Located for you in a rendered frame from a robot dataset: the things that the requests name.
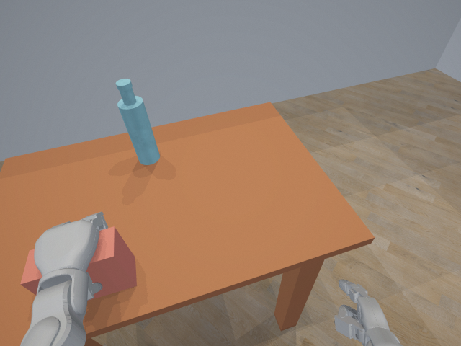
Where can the table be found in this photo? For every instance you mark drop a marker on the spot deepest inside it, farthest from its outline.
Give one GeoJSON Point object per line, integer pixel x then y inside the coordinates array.
{"type": "Point", "coordinates": [235, 198]}

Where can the robot left forearm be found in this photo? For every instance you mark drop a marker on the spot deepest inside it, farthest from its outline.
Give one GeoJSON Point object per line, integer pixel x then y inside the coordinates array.
{"type": "Point", "coordinates": [58, 310]}

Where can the left robot hand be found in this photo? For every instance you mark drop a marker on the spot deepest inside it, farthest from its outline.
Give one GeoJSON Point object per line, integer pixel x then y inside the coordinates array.
{"type": "Point", "coordinates": [70, 245]}

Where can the sponge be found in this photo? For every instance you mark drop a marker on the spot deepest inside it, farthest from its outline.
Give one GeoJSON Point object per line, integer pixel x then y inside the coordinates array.
{"type": "Point", "coordinates": [113, 265]}

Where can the right robot hand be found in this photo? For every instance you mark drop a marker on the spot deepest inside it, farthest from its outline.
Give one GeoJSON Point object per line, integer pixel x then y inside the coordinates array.
{"type": "Point", "coordinates": [354, 323]}

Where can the robot right forearm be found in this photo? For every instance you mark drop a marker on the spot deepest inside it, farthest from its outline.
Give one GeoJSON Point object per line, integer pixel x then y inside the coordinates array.
{"type": "Point", "coordinates": [380, 337]}

